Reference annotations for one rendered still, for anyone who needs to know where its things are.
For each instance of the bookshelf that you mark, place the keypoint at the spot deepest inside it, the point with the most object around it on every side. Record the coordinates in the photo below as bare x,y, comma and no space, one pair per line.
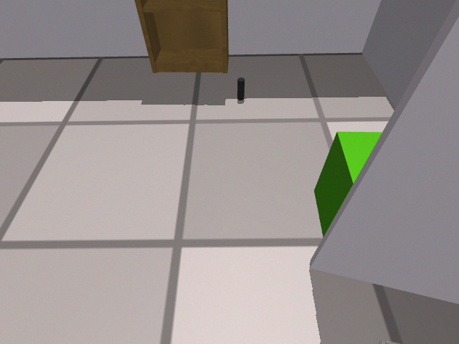
185,35

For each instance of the can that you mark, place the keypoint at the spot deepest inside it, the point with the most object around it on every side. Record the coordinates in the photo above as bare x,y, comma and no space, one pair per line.
240,88

